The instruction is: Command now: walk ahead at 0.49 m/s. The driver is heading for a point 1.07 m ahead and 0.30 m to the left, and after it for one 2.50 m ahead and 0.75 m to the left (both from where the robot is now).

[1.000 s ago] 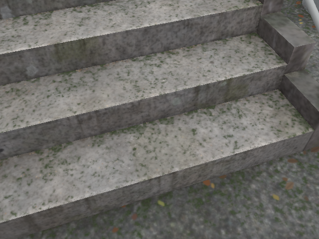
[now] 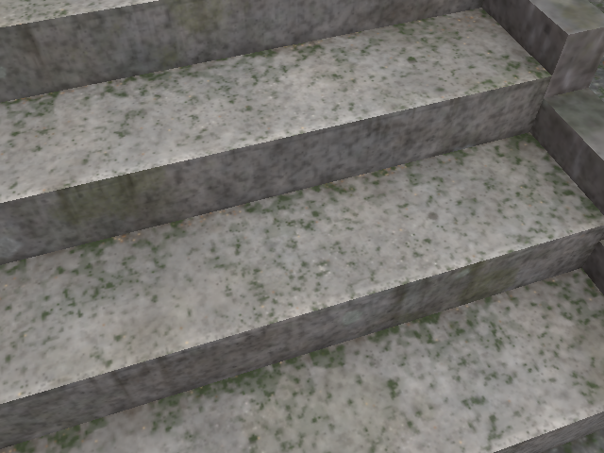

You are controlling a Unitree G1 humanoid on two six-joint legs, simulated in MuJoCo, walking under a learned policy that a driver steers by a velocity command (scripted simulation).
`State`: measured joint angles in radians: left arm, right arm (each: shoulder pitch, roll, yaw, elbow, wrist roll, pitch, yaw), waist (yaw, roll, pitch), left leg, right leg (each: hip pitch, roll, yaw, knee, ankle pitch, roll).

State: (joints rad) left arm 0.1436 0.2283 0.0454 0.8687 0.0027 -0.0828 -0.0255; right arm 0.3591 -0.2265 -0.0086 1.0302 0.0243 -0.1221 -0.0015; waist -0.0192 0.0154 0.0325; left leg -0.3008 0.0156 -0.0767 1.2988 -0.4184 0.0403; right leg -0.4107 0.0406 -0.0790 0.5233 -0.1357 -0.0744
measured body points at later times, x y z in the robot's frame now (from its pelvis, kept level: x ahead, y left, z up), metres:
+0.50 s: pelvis +0.29 +0.04 +0.04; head +0.31 +0.03 +0.49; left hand +0.22 +0.26 -0.10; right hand +0.48 -0.12 -0.07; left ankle +0.40 +0.11 -0.57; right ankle +0.11 -0.08 -0.63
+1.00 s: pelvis +0.57 +0.02 +0.18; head +0.60 +0.04 +0.63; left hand +0.85 +0.15 +0.11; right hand +0.39 -0.11 +0.06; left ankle +0.40 +0.11 -0.56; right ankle +0.77 -0.10 -0.33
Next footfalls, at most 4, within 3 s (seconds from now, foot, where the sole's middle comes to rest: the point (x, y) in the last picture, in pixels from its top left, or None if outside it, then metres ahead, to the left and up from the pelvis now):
0.46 left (256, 444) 0.44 0.11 -0.60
1.04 right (362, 233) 0.81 -0.10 -0.44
1.54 left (216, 110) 1.01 0.19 -0.28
2.02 right None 1.32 0.10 -0.12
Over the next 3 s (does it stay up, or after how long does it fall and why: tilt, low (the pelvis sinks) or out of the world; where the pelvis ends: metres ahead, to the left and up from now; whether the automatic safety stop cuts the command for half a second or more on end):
stays up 1.21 0.23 0.52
